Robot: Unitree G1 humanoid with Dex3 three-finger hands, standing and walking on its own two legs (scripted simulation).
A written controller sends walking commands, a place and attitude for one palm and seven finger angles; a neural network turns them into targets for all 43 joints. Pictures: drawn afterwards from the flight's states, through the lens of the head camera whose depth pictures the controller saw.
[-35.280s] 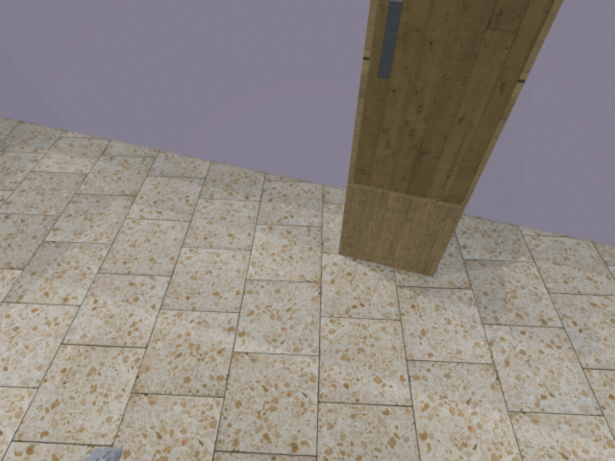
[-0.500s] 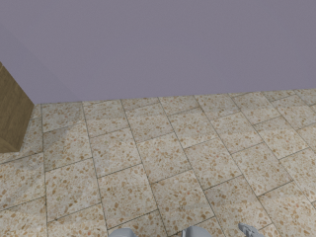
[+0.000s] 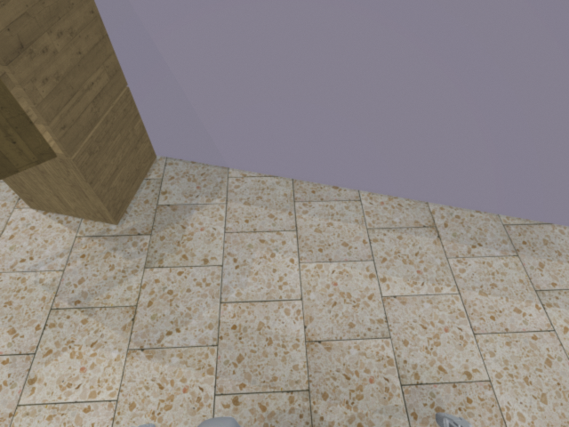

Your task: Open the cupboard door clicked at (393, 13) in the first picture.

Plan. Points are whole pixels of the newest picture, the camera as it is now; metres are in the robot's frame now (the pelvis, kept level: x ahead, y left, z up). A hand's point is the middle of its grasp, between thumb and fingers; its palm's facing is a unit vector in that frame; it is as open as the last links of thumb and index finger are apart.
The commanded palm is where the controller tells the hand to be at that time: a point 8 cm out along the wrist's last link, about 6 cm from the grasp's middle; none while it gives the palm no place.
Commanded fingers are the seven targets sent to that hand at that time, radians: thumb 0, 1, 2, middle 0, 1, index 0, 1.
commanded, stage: turn to face it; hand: left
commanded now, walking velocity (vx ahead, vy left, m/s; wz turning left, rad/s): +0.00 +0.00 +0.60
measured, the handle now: out of the picture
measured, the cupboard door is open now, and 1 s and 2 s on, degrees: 48 48 48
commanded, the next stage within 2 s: take the last steps up to it in 1.00 s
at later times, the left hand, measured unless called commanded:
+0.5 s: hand out of the picture +0.04 +0.17 -0.14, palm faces +0.30 -0.91 -0.28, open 7.4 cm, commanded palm none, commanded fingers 0.00 0.90 0.90 -0.20 -0.30 -0.20 -0.30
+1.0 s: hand out of the picture -0.02 +0.18 -0.15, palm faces +0.53 -0.80 -0.27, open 7.4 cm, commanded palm none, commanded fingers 0.00 0.90 0.90 -0.20 -0.30 -0.20 -0.30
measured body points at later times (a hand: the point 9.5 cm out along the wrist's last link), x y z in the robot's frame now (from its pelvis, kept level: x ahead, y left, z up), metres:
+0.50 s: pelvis +0.02 -0.05 +0.01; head +0.07 -0.05 +0.46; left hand +0.03 +0.22 -0.12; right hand +0.17 -0.27 -0.14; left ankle -0.03 +0.08 -0.65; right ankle +0.03 -0.16 -0.72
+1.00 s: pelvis +0.03 -0.04 +0.00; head +0.07 -0.03 +0.45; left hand -0.04 +0.22 -0.13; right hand +0.23 -0.20 -0.15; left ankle -0.02 +0.07 -0.72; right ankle +0.09 -0.15 -0.73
